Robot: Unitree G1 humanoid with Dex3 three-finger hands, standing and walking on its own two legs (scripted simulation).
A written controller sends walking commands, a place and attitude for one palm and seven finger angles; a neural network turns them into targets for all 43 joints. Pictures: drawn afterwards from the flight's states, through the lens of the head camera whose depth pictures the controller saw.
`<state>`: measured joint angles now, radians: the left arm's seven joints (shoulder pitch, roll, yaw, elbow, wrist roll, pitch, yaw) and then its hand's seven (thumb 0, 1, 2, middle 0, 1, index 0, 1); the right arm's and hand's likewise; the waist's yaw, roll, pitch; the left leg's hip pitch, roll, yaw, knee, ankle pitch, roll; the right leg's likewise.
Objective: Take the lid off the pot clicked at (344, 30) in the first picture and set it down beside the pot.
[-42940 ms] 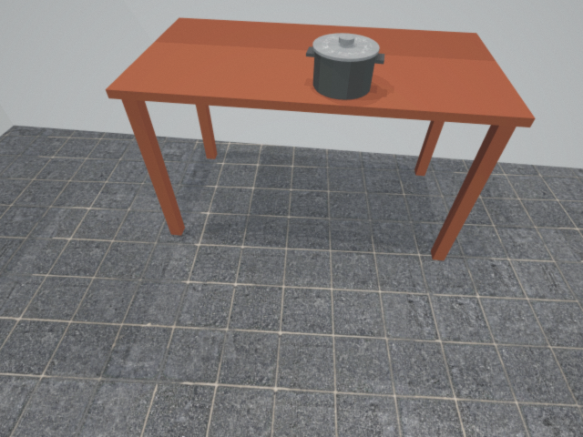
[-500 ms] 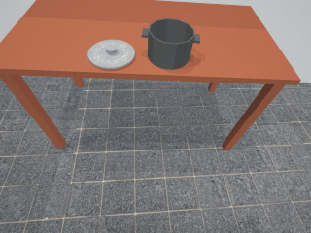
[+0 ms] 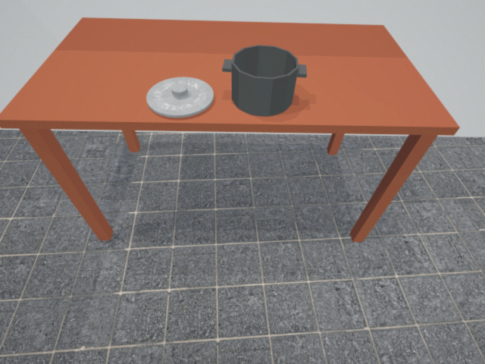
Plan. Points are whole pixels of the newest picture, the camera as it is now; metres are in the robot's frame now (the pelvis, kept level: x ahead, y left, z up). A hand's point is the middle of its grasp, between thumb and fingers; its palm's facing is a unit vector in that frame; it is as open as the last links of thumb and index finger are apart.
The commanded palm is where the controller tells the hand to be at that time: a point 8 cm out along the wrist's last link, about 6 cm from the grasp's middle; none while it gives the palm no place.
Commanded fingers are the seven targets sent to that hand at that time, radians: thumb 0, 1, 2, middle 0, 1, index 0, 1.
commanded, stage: let the arm hang, fingers relaxed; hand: left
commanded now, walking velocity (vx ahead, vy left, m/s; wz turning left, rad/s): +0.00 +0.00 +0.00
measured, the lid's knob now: (179, 90) +0.82 +0.21 -0.02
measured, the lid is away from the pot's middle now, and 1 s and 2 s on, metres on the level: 0.25 0.25 0.25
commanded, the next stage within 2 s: look to check the result in 0.66 s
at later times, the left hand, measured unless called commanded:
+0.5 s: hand out of the picture -0.02 +0.15 -0.18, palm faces +0.05 -0.99 -0.14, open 7.4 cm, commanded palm none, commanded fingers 0.00 0.90 0.90 -0.20 -0.30 -0.20 -0.30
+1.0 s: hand out of the picture -0.01 +0.16 -0.18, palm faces +0.05 -0.99 -0.16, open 7.4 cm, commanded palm none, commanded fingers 0.00 0.90 0.90 -0.20 -0.30 -0.20 -0.30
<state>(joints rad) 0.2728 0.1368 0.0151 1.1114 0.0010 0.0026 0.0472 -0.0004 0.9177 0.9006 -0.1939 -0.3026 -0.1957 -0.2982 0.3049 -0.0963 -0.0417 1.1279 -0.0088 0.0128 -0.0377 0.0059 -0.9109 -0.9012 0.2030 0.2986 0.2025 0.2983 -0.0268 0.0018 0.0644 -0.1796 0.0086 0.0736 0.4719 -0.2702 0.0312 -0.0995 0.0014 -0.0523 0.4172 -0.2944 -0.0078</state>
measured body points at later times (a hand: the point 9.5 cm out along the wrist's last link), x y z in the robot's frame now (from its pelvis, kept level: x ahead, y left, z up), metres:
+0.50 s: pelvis +0.00 +0.00 +0.00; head +0.03 +0.01 +0.45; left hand -0.02 +0.20 -0.17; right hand -0.02 -0.20 -0.16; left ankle -0.01 +0.10 -0.74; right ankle -0.04 -0.11 -0.74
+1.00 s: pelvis +0.01 +0.01 +0.00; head +0.03 +0.01 +0.45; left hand -0.01 +0.21 -0.17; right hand -0.02 -0.20 -0.16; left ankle -0.01 +0.10 -0.74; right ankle -0.04 -0.11 -0.74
